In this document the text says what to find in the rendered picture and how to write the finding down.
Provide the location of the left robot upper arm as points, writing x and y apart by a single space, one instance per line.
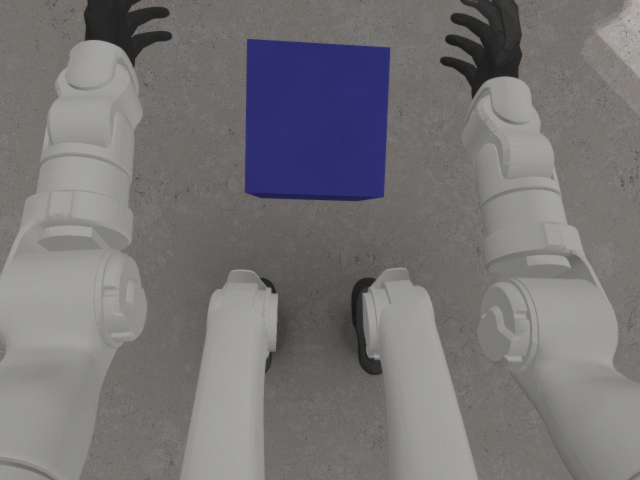
63 315

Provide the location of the left robot forearm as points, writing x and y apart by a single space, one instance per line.
86 165

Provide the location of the right robot forearm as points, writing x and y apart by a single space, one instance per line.
527 235

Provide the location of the robot right hand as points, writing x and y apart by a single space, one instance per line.
501 54

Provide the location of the right robot upper arm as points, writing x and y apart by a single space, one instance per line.
557 339

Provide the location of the robot left foot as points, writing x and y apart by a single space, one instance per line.
268 284

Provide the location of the robot right thigh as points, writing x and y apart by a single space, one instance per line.
426 434

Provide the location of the carton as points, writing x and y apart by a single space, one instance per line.
316 120

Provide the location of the robot left hand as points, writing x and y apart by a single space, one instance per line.
107 20

